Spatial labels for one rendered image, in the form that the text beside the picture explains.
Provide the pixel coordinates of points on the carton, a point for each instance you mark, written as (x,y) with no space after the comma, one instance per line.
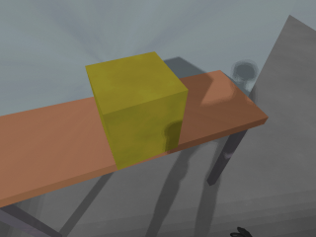
(141,104)

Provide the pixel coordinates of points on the table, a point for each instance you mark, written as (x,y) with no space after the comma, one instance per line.
(46,149)

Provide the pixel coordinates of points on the robot right hand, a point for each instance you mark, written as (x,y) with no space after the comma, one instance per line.
(243,233)

